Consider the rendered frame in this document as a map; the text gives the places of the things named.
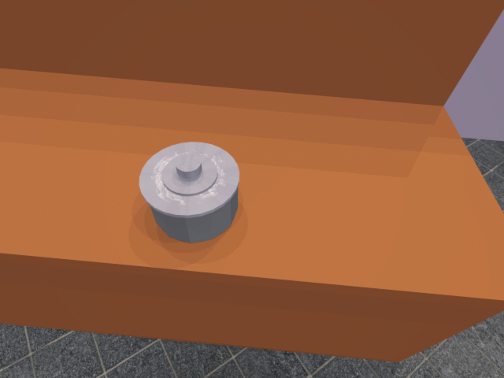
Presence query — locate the table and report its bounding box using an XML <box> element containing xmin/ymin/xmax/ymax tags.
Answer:
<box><xmin>0</xmin><ymin>0</ymin><xmax>504</xmax><ymax>362</ymax></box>

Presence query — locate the pot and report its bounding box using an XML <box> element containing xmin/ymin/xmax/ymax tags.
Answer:
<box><xmin>150</xmin><ymin>188</ymin><xmax>238</xmax><ymax>243</ymax></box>

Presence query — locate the lid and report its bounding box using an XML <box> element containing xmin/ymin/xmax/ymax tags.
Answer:
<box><xmin>139</xmin><ymin>142</ymin><xmax>239</xmax><ymax>218</ymax></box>

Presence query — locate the knob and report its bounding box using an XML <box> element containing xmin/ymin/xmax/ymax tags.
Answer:
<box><xmin>176</xmin><ymin>154</ymin><xmax>202</xmax><ymax>179</ymax></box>

